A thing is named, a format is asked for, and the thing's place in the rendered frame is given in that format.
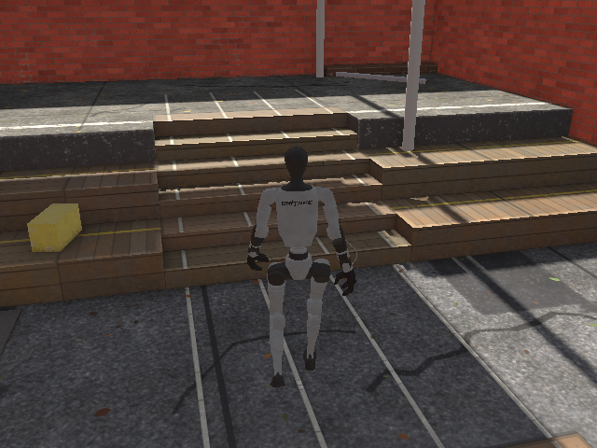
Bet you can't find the right robot forearm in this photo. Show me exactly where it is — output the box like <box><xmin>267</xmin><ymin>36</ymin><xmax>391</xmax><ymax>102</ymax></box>
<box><xmin>332</xmin><ymin>225</ymin><xmax>353</xmax><ymax>273</ymax></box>

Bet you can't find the left robot shin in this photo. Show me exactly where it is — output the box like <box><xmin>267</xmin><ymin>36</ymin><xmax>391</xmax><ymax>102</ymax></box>
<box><xmin>270</xmin><ymin>315</ymin><xmax>284</xmax><ymax>376</ymax></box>

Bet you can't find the left robot upper arm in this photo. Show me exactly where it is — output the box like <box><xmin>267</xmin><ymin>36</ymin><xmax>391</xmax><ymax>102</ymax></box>
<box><xmin>255</xmin><ymin>188</ymin><xmax>278</xmax><ymax>238</ymax></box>

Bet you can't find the right robot upper arm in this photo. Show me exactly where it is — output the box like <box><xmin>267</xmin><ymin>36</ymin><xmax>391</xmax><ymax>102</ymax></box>
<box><xmin>316</xmin><ymin>187</ymin><xmax>341</xmax><ymax>240</ymax></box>

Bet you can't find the robot left hand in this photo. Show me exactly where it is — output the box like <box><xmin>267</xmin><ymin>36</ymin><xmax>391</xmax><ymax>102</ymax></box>
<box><xmin>247</xmin><ymin>253</ymin><xmax>269</xmax><ymax>271</ymax></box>

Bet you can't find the robot right hand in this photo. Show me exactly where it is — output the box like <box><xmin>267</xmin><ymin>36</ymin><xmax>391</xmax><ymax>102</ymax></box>
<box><xmin>334</xmin><ymin>269</ymin><xmax>356</xmax><ymax>296</ymax></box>

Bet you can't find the robot torso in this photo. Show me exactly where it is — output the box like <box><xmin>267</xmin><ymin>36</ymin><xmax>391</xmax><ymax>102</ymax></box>
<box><xmin>275</xmin><ymin>183</ymin><xmax>319</xmax><ymax>280</ymax></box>

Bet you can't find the left robot forearm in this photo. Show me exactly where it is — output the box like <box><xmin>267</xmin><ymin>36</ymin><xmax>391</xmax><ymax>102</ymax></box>
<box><xmin>248</xmin><ymin>224</ymin><xmax>264</xmax><ymax>258</ymax></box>

